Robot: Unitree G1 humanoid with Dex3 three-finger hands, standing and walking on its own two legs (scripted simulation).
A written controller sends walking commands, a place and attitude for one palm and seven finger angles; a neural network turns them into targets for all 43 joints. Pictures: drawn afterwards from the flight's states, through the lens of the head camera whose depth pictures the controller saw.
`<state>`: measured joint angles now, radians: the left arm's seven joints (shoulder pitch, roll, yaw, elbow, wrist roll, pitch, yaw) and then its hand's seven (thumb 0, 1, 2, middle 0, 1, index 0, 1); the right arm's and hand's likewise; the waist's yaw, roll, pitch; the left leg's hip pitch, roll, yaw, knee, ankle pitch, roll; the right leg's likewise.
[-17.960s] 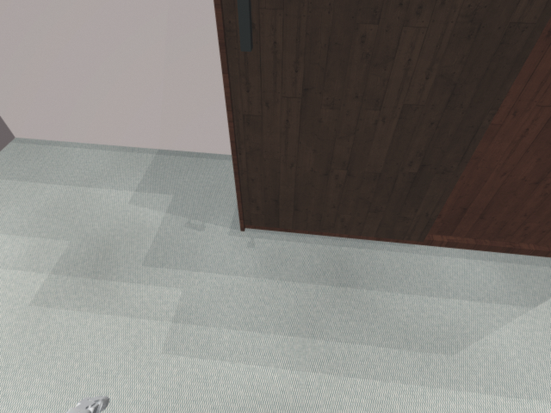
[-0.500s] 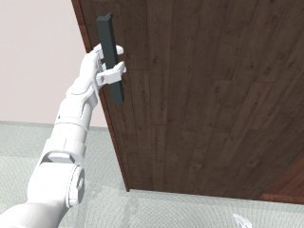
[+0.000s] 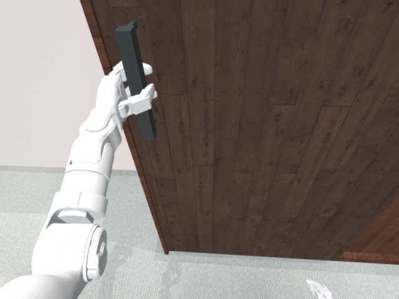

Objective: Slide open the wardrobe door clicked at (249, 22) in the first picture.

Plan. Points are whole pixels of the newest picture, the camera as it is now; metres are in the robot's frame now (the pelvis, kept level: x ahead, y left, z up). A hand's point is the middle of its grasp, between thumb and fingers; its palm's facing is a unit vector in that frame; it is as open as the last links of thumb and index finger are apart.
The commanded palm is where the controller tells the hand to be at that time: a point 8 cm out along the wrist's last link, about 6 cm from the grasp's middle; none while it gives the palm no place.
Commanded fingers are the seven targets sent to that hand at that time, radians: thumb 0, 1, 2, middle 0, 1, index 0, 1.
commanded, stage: grip the handle and tug to test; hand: left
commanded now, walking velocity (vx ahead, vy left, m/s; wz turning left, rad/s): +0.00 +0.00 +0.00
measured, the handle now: (142, 85) +0.48 +0.13 +0.22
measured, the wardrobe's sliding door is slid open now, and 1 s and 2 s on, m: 0.00 0.00 0.00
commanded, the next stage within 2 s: tug the door sideways, standing still in 0.18 s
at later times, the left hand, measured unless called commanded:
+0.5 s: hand (145, 98) +0.42 +0.11 +0.22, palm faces -0.02 -1.00 -0.01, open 6.3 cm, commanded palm +0.41 +0.14 +0.22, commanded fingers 0.00 0.90 0.90 -0.45 -1.40 -0.45 -1.40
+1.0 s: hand (148, 99) +0.42 +0.11 +0.22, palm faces +0.04 -1.00 -0.07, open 6.4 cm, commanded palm +0.40 +0.11 +0.22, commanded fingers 0.00 0.90 0.90 -0.45 -1.40 -0.45 -1.40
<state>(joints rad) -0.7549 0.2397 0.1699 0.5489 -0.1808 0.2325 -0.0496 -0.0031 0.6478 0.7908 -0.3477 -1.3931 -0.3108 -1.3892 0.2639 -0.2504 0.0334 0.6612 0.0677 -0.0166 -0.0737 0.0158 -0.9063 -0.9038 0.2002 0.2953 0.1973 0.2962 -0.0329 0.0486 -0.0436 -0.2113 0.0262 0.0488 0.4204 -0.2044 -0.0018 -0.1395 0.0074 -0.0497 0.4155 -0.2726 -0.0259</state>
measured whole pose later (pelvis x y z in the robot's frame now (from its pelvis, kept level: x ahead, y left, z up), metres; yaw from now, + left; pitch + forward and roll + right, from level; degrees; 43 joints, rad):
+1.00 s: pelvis +0.00 +0.01 +0.00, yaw +4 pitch +0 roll +0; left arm -0.82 0.14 0.02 0.50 -0.16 0.30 0.07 -0.02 0.72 0.79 -0.28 -1.38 -0.19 -1.40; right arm 0.22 -0.22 0.04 0.70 0.04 -0.01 -0.04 0.02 -0.91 -0.90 0.20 0.30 0.20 0.30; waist 0.02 0.05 -0.03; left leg -0.25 -0.01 -0.02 0.47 -0.23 0.00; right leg -0.15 -0.02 -0.10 0.46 -0.32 -0.01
